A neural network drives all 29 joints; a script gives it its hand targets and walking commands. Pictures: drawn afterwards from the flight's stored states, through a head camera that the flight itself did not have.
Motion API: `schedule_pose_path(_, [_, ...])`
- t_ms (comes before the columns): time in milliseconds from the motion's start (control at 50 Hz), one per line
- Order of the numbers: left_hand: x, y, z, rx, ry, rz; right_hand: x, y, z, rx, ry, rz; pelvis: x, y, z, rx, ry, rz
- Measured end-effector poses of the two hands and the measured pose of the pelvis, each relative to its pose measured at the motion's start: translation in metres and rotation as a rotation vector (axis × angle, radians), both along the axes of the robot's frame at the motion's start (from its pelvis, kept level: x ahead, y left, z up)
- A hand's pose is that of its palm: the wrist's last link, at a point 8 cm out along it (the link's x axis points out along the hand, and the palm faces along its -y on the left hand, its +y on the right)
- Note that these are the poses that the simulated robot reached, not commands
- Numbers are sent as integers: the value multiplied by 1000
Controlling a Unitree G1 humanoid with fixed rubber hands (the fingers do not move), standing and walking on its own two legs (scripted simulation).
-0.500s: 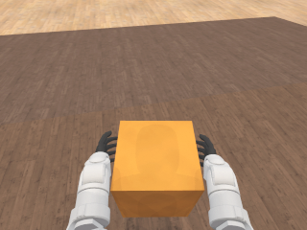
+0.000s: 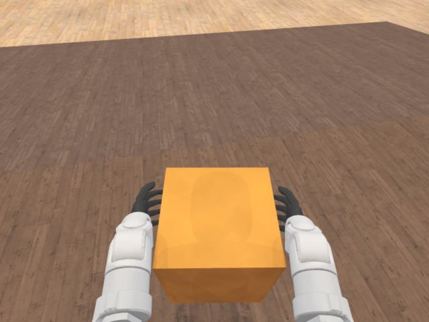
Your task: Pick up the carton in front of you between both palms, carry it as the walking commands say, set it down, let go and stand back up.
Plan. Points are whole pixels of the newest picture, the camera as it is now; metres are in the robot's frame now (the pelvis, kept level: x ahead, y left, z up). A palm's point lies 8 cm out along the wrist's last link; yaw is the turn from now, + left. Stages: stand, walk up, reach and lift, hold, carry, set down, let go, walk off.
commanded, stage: reach and lift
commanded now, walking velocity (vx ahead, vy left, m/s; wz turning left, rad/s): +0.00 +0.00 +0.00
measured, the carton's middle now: (217, 239) +0.30 +0.00 -0.05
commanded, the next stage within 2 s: hold in 0.30 s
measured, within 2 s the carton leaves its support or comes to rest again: neither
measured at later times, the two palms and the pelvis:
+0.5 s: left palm (135, 217) +0.29 +0.15 +0.06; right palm (295, 221) +0.28 -0.14 +0.05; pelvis +0.00 +0.00 +0.00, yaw +0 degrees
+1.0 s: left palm (136, 219) +0.28 +0.15 +0.05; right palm (295, 221) +0.28 -0.15 +0.05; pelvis -0.01 +0.00 +0.00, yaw +0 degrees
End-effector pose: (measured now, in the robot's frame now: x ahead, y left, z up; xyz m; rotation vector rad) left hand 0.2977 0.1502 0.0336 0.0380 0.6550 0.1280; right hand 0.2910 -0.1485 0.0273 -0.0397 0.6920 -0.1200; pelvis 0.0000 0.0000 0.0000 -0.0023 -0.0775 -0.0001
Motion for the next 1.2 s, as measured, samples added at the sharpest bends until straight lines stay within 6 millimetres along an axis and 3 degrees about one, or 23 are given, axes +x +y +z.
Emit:
schedule_pose_path(320, [-2, 3, 7, 1, -3, -8, -4, 3, 7, -5, -3, -3, 3, 5, 1, 0, -19, -4])
schedule_pose_path(480, [-9, 4, 22, -1, -33, -4, -10, 4, 22, -6, -33, 1, 1, 5, 2, 0, -42, -8])
schedule_pose_path(800, [-16, 3, 21, -15, -18, 14, -14, 3, 21, 13, -19, -5, -13, 2, 0, 1, -62, -4])
schedule_pose_path(1200, [-10, 4, 20, -2, -12, 3, -9, 4, 21, -4, -13, 5, -3, 2, 1, 0, -56, -4])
